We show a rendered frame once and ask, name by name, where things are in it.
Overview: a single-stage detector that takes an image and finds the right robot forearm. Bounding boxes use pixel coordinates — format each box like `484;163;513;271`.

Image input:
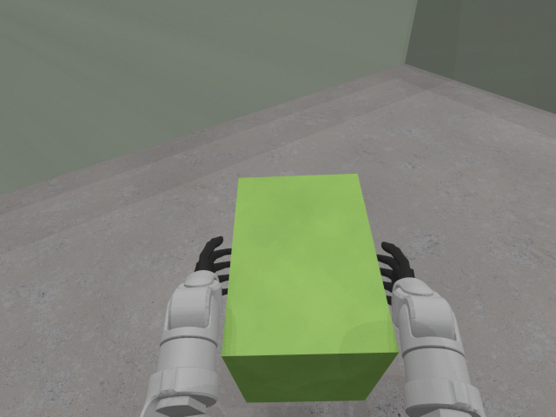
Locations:
391;277;486;417

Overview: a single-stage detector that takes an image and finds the robot left hand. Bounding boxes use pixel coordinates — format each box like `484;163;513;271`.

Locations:
194;236;232;295

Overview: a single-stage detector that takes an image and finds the robot right hand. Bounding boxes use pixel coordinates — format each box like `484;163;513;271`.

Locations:
377;242;415;306

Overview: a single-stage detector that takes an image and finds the left robot forearm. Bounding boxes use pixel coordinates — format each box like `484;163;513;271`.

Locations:
140;270;223;417

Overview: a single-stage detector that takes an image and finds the carton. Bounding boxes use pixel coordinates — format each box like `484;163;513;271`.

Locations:
222;174;399;403

